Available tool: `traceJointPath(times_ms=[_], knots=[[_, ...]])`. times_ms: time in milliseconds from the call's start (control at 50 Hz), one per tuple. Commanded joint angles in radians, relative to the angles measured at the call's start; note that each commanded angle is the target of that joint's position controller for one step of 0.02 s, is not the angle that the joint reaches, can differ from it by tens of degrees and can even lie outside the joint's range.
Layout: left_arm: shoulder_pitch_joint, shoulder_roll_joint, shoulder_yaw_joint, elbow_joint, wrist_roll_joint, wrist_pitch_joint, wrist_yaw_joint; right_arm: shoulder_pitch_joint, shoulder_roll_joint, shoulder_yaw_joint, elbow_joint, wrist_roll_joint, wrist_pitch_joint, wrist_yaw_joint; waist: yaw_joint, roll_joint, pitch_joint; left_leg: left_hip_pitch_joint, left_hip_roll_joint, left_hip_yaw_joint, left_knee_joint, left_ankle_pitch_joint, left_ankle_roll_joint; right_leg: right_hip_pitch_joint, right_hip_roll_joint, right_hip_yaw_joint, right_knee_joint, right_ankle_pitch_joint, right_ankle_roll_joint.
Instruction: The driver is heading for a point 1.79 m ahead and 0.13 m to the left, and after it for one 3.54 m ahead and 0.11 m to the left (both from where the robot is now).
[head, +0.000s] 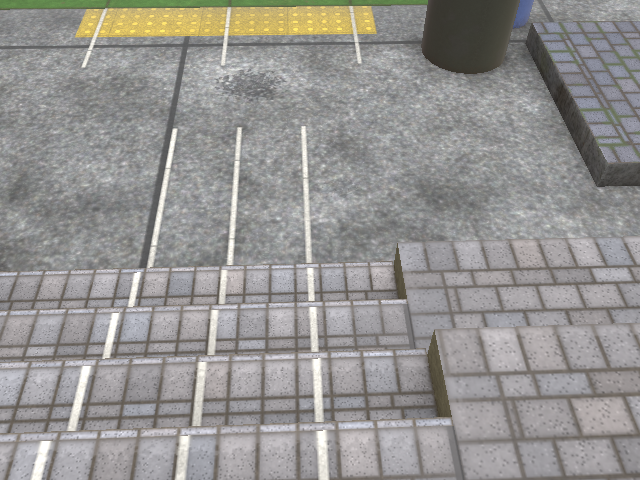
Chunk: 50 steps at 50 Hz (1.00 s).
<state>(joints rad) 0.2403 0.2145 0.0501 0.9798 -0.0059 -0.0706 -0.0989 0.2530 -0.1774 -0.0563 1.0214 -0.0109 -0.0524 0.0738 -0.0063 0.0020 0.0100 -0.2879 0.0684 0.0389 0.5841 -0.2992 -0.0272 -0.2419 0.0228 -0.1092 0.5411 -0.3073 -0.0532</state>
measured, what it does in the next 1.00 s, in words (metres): shifts its weight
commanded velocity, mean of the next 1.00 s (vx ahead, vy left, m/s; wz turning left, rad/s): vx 0.04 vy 0.00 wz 0.00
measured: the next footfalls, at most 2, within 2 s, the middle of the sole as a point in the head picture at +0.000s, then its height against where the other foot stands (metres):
right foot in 1.48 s outside the picture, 0.15 m lower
left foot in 1.92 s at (264, 465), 0.15 m lower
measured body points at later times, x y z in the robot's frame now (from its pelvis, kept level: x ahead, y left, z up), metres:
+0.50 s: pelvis +0.02 +0.01 +0.00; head +0.04 +0.01 +0.45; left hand +0.04 +0.24 -0.16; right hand +0.05 -0.22 -0.16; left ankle +0.00 +0.13 -0.73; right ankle -0.01 -0.09 -0.73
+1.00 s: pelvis +0.05 +0.02 +0.00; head +0.05 +0.02 +0.45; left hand -0.02 +0.25 -0.16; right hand +0.04 -0.21 -0.16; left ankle +0.01 +0.13 -0.72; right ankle -0.01 -0.08 -0.73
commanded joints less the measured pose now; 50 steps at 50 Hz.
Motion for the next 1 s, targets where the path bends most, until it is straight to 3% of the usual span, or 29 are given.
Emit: traceJointPath(times_ms=[20, 300, 820, 860, 880, 900, 920, 940, 960, 1000], knots=[[0.063, 0.085, 0.025, -0.011, 0.004, -0.003, 0.004, 0.026, -0.108, -0.027, -0.020, 0.004, -0.002, 0.002, 0.004, 0.021, -0.037, 0.002, -0.007, 0.024, -0.067, 0.256, 0.043, 0.082, -0.037, 0.038, -0.072, 0.364, -0.013], [0.072, 0.067, 0.039, 0.041, 0.013, 0.001, 0.009, -0.012, -0.095, -0.037, 0.033, -0.001, 0.000, -0.010, 0.001, 0.012, -0.003, 0.032, -0.023, 0.043, -0.074, 0.206, 0.041, 0.051, -0.039, 0.041, -0.065, 0.305, -0.009], [0.163, 0.018, 0.033, 0.122, 0.017, 0.004, 0.013, 0.063, -0.047, -0.021, 0.103, -0.006, -0.001, -0.017, 0.007, -0.003, 0.048, 0.025, -0.041, 0.053, -0.078, 0.144, 0.051, 0.014, -0.049, 0.046, -0.050, 0.224, -0.011], [0.208, 0.081, 0.061, 0.131, 0.044, 0.005, 0.027, 0.091, -0.100, -0.046, 0.102, -0.030, 0.001, -0.032, 0.020, -0.031, 0.081, -0.012, -0.054, 0.057, -0.068, -0.195, 0.083, -0.006, -0.080, 0.097, -0.108, -0.141, -0.077], [0.226, 0.096, 0.072, 0.131, 0.060, 0.003, 0.037, 0.085, -0.103, -0.053, 0.093, -0.046, 0.000, -0.044, 0.032, -0.042, 0.132, -0.062, -0.045, 0.032, -0.058, -0.329, 0.112, -0.036, -0.124, 0.165, -0.153, -0.369, -0.126], [0.265, 0.084, 0.076, 0.138, 0.073, -0.002, 0.052, 0.079, -0.076, -0.051, 0.084, -0.058, -0.006, -0.056, 0.048, -0.058, 0.166, -0.119, -0.035, 0.005, -0.024, -0.389, 0.141, -0.033, -0.181, 0.248, -0.184, -0.502, -0.181], [0.319, 0.056, 0.072, 0.154, 0.079, -0.008, 0.066, 0.062, -0.028, -0.041, 0.070, -0.061, -0.015, -0.067, 0.069, -0.095, 0.168, -0.176, -0.035, 0.005, 0.045, -0.357, 0.150, 0.021, -0.253, 0.345, -0.219, -0.540, -0.238], [0.367, 0.027, 0.064, 0.168, 0.077, -0.010, 0.080, 0.036, 0.020, -0.031, 0.051, -0.058, -0.024, -0.075, 0.087, -0.133, 0.157, -0.215, -0.051, 0.028, 0.126, -0.272, 0.141, 0.085, -0.327, 0.444, -0.274, -0.530, -0.287], [0.364, 0.003, 0.055, 0.163, 0.069, -0.009, 0.089, -0.004, 0.049, -0.023, 0.030, -0.055, -0.034, -0.081, 0.093, -0.131, 0.171, -0.231, -0.053, 0.031, 0.155, -0.218, 0.141, 0.099, -0.369, 0.485, -0.302, -0.485, -0.307], [0.318, 0.013, 0.051, 0.144, 0.062, -0.006, 0.099, -0.010, 0.052, -0.022, 0.013, -0.039, -0.053, -0.080, 0.070, -0.098, 0.166, -0.119, -0.069, 0.048, 0.154, -0.218, 0.144, 0.033, -0.349, 0.427, -0.284, -0.378, -0.290]])
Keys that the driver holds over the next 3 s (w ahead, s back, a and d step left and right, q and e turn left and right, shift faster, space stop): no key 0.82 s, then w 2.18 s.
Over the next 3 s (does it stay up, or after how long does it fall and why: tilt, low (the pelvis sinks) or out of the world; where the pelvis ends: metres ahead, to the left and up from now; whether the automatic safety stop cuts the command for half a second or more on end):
stays up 1.15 0.10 -0.58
